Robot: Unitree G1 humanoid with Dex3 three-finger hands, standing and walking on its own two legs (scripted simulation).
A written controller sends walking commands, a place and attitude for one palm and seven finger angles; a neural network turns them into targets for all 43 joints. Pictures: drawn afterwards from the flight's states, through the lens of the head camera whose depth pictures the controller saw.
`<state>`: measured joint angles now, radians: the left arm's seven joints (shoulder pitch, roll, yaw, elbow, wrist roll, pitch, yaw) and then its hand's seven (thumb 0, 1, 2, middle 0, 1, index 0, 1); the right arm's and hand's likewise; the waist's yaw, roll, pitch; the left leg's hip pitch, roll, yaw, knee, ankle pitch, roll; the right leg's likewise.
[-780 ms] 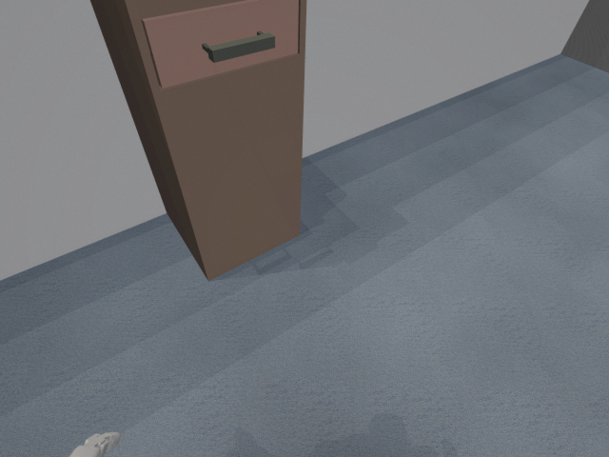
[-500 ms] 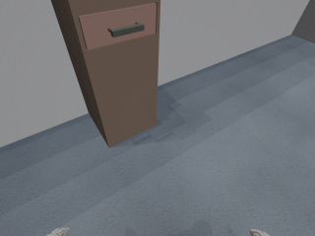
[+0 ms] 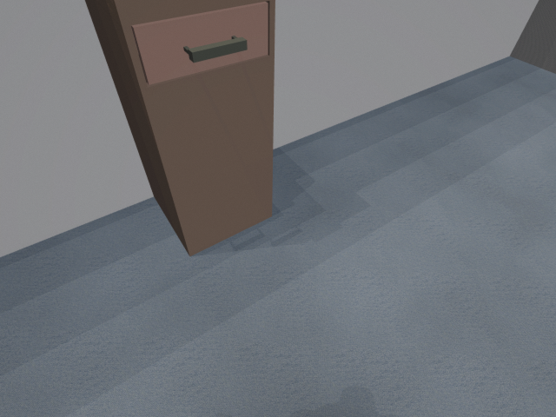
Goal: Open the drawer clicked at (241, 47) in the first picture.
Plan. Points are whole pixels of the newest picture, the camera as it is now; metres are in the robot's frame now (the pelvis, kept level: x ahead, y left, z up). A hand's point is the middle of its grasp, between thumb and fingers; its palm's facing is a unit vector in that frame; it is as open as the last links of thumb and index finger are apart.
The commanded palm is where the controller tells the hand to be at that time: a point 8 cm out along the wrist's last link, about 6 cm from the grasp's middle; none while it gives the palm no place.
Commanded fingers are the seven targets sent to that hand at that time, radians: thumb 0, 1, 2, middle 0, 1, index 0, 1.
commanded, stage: stand and wait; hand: left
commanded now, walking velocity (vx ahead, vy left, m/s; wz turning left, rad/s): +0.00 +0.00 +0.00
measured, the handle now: (215, 46) +0.99 +0.23 +0.10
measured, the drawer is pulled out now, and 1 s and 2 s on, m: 0.00 0.00 0.00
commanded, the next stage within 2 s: look at it before walking up in 0.04 s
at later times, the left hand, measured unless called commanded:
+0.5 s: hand out of the picture +0.07 +0.25 -0.16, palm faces -0.02 -0.95 -0.33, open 7.4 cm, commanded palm none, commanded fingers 0.00 0.90 0.90 -0.20 -0.30 -0.20 -0.30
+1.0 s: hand out of the picture +0.07 +0.23 -0.17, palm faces -0.07 -0.95 -0.31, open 7.4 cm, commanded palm none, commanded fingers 0.00 0.90 0.90 -0.20 -0.30 -0.20 -0.30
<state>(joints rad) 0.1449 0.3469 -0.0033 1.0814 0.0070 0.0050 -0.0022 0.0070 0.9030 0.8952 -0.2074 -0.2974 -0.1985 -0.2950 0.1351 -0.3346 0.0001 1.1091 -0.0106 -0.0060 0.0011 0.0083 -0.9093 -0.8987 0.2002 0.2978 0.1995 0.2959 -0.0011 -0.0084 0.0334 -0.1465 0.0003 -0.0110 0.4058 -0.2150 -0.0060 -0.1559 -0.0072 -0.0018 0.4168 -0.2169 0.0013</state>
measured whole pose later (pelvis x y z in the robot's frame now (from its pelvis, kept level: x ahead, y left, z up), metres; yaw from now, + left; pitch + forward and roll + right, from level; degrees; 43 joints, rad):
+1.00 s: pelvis +0.00 +0.00 -0.01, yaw -5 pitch -2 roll +1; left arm 0.17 0.31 0.02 1.03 0.01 0.05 0.00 0.01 0.91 0.90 -0.20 -0.30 -0.20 -0.29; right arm 0.11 -0.27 -0.02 1.03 -0.01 0.01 -0.02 0.01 -0.91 -0.90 0.20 0.30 0.20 0.30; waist 0.02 -0.02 0.05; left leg -0.19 0.02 0.07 0.48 -0.26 -0.01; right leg -0.25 0.02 0.08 0.53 -0.25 0.00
